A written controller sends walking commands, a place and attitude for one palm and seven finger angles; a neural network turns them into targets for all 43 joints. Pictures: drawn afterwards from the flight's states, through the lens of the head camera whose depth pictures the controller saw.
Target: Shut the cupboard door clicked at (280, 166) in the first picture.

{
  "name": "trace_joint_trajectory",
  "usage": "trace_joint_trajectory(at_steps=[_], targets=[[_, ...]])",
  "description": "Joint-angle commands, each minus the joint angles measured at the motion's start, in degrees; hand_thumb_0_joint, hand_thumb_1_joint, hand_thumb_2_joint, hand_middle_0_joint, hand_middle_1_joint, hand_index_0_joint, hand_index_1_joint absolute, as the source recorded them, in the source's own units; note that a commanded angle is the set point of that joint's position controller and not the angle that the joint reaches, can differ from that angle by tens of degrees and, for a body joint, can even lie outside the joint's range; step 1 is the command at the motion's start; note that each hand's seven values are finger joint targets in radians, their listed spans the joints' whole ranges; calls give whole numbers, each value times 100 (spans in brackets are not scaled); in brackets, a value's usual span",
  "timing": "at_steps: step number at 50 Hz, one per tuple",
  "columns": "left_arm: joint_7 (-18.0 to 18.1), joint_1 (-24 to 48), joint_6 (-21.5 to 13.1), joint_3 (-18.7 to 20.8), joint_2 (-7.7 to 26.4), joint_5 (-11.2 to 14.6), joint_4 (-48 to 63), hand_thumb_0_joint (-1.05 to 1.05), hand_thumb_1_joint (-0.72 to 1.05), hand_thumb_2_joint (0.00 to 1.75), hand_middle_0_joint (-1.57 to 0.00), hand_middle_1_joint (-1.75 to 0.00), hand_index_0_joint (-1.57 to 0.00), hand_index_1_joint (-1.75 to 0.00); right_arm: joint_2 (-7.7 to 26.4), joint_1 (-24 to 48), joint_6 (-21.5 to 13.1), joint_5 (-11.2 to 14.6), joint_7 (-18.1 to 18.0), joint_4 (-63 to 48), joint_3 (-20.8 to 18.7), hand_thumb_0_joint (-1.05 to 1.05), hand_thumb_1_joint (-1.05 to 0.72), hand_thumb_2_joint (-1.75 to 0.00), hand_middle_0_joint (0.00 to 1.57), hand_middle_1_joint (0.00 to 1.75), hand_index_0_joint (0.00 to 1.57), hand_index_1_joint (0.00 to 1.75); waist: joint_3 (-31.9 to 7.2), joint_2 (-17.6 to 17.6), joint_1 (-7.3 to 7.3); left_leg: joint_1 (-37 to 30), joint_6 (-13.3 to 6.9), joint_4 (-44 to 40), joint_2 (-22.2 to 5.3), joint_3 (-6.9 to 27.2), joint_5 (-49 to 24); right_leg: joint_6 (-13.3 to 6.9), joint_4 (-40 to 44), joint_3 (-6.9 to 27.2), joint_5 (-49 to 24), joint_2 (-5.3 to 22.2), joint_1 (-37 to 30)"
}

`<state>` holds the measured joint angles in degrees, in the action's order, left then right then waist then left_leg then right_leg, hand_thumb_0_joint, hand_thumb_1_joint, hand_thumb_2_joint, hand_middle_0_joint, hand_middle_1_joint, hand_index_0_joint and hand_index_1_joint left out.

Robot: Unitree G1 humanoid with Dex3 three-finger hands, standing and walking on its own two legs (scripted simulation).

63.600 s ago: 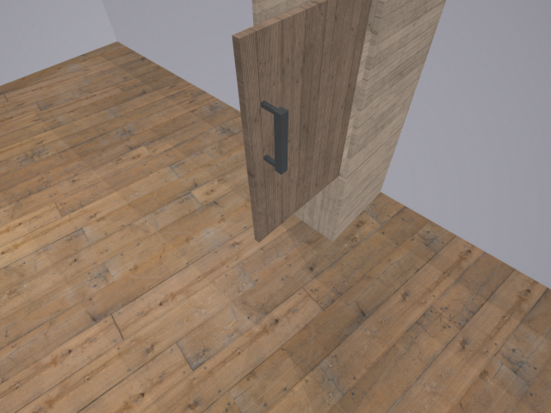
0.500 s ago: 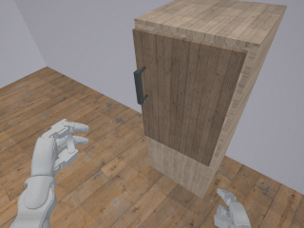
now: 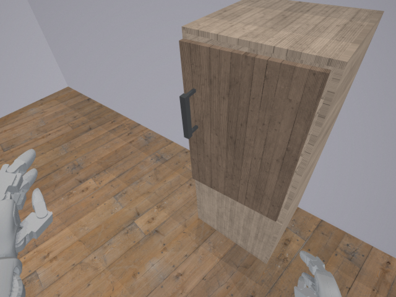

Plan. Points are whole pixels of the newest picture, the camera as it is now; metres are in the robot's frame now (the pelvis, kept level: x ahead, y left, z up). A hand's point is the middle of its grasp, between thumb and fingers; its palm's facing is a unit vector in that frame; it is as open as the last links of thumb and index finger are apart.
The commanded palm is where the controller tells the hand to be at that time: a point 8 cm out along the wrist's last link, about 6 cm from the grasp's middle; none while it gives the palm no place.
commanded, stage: draw the hand back to the body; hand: left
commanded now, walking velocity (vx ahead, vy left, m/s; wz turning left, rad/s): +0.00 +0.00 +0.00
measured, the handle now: (190, 114) +0.63 +0.11 +0.03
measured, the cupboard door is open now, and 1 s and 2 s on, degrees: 3 3 3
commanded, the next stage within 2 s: step back with the hand held close in 0.12 s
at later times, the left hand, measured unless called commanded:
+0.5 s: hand (51, 210) +0.20 +0.26 +0.15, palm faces +0.39 -0.78 -0.48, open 7.4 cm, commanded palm +0.14 +0.30 +0.17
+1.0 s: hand (0, 262) +0.11 +0.29 +0.15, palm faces +0.47 -0.76 -0.46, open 7.4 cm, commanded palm +0.06 +0.32 +0.17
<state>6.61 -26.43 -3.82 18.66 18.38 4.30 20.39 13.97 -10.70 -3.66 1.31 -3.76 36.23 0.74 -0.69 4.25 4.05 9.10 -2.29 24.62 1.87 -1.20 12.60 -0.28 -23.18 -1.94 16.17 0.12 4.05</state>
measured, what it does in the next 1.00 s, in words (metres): shifts its weight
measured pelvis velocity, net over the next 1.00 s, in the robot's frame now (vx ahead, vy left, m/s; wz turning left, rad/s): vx -0.08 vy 0.02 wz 0.01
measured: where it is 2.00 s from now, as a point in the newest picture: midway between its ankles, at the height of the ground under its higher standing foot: outside the picture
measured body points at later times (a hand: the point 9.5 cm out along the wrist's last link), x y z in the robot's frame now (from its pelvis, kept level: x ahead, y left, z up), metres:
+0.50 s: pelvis +0.00 +0.00 +0.00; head +0.00 -0.02 +0.44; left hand +0.17 +0.30 +0.18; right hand +0.18 -0.24 -0.10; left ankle +0.01 +0.09 -0.74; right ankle -0.04 -0.11 -0.74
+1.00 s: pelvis -0.08 +0.02 -0.02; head -0.07 +0.02 +0.43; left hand +0.08 +0.33 +0.18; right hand +0.08 -0.22 -0.10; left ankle +0.01 +0.09 -0.74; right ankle -0.04 -0.11 -0.74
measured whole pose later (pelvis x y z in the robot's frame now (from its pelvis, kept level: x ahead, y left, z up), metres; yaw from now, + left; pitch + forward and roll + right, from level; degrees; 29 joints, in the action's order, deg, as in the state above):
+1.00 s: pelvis -0.08 +0.02 -0.02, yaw +1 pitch +0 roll -2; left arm 9.0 -30.6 -11.7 24.6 22.7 1.9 27.4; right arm 13.3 -13.3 -1.3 0.7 -4.6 32.9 0.5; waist -0.1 1.7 0.8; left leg 25.5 -3.5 35.2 0.8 -1.1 11.7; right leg 0.5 -32.7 -3.1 13.4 -0.2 19.6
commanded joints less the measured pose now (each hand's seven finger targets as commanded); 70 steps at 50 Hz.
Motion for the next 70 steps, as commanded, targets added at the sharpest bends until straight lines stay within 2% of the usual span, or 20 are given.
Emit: trace_joint_trajectory(at_steps=[1,5,6,12,13,14,16,21,26,32,40,44,50,54,56,61,65,66,68,70], targets=[[64,589,-409,833,1345,19,1394,0,90,90,-20,-30,-20,-30,465,799,-362,-1,-82,-989,-137,0,-90,-90,20,30,20,30,-352,-53,-48,-360,68,-341,-239,167,-878,-46,411,31,-1020,14,351],[26,427,-370,905,1349,43,1247,0,90,90,-20,-30,-20,-30,474,777,-340,-12,-66,-959,-143,0,-90,-90,20,30,20,30,-275,-77,-31,-345,81,-319,-255,130,-996,-41,467,42,-1152,-10,351],[5,451,-365,772,1208,49,1300,0,90,90,-20,-30,-20,-30,446,776,-327,3,-55,-997,-137,0,-90,-90,20,30,20,30,-281,88,-67,-403,86,-320,-266,102,-1031,-36,427,49,-1190,14,373],[-4,386,-343,816,1245,77,1230,0,90,90,-20,-30,-20,-30,466,776,-298,-12,-55,-1017,-153,0,-90,-90,20,30,20,30,-328,-208,-50,-394,52,-302,-256,98,-1057,-13,434,49,-1263,15,356],[39,837,-548,1359,1839,29,1510,0,90,90,-20,-30,-20,-30,619,712,-176,18,-54,-1151,-214,0,-90,-90,20,30,20,30,-217,-208,-246,-25,-72,88,-403,251,-790,-18,640,453,-1458,389,713],[20,429,-589,1106,1535,28,1153,0,90,90,-20,-30,-20,-30,547,730,-110,-19,-84,-1040,-202,0,-90,-90,20,30,20,30,-279,-427,-287,-12,-63,265,-390,279,-805,-66,613,509,-1660,574,782],[12,241,-658,984,1444,3,1200,0,90,90,-20,-30,-20,-30,547,707,-7,-11,-81,-1054,-234,0,-90,-90,20,30,20,30,-464,-446,-321,27,-29,456,-394,251,-1091,-96,402,520,-2245,724,775],[93,-167,-674,1119,1575,23,1487,0,90,90,-20,-30,-20,-30,596,640,208,22,-137,-1183,-302,0,-90,-90,20,30,20,30,-1095,-266,-342,-88,4,478,-553,277,-2442,-26,-217,304,-3095,616,465],[169,-401,-615,1283,1725,48,1551,0,90,90,-20,-30,-20,-30,618,623,390,42,-187,-1333,-326,0,-90,-90,20,30,20,30,-1113,-254,-339,150,25,368,-689,382,-2726,-7,-477,308,-2923,501,469],[210,-481,-698,1247,1695,46,1681,0,90,90,-20,-30,-20,-30,686,599,375,43,-201,-1433,-333,0,-90,-90,20,30,20,30,-827,-48,-335,817,-35,-147,-847,650,-1441,48,-521,305,-1503,285,552],[261,-293,-996,1449,1730,-147,1720,0,90,90,-20,-30,-20,-30,806,517,126,-5,-208,-1422,-357,0,-90,-90,20,30,20,30,-412,186,-361,2844,-306,-888,-997,1100,2106,97,-863,403,-244,62,-222],[294,-96,-1099,1327,1577,-211,1755,0,90,90,-20,-30,-20,-30,772,383,6,-23,-193,-1372,-359,0,-90,-90,20,30,20,30,-360,55,-400,3117,-313,-654,-953,1049,2481,47,-868,529,202,110,-93],[389,22,-1200,1430,1764,-219,2104,0,90,90,-20,-30,-20,-30,733,296,-173,-100,-179,-1185,-357,0,-90,-90,20,30,20,30,-472,-167,-428,2313,-130,-29,-708,838,1896,-118,-313,845,593,413,800],[443,12,-1244,1310,1650,-205,1944,0,90,90,-20,-30,-20,-30,667,309,-188,-109,-171,-1101,-320,0,-90,-90,20,30,20,30,-291,-217,-454,2154,-69,126,-677,771,1647,-163,-75,911,789,480,1251],[445,-27,-1279,1304,1616,-213,1890,0,90,90,-20,-30,-20,-30,654,334,-208,-111,-177,-1073,-307,0,-90,-90,20,30,20,30,-305,-79,-449,2346,-91,-124,-794,893,1738,-107,-272,732,692,365,1066],[377,-145,-1386,1504,1633,-258,1947,0,90,90,-20,-30,-20,-30,747,416,-275,-109,-180,-1138,-362,0,-90,-90,20,30,20,30,-494,556,-378,3750,-405,-1101,-1400,1517,2684,81,-1662,370,-166,-263,-428],[290,-431,-1431,1846,1851,-297,1879,0,90,90,-20,-30,-20,-30,820,436,-311,-142,-136,-1173,-469,0,-90,-90,20,30,20,30,-512,587,-373,4227,-500,-926,-1530,1445,3168,57,-1887,604,-149,-346,-727],[268,-447,-1442,1655,1665,-233,1992,0,90,90,-20,-30,-20,-30,695,362,-311,-113,-111,-1169,-428,0,-90,-90,20,30,20,30,-563,249,-404,3868,-365,-674,-1368,1243,2763,-40,-1653,649,-229,-217,-396],[278,-355,-1417,1640,1691,-224,2103,0,90,90,-20,-30,-20,-30,666,314,-282,-106,-76,-1149,-447,0,-90,-90,20,30,20,30,-613,-140,-430,3368,-183,86,-1012,778,2660,-221,-1018,1346,335,207,374],[350,-168,-1380,1599,1806,-211,2297,0,90,90,-20,-30,-20,-30,581,218,-252,-167,-32,-1039,-448,0,-90,-90,20,30,20,30,-585,-520,-471,2312,132,1143,-589,373,1936,-576,-13,2223,847,1001,1687]])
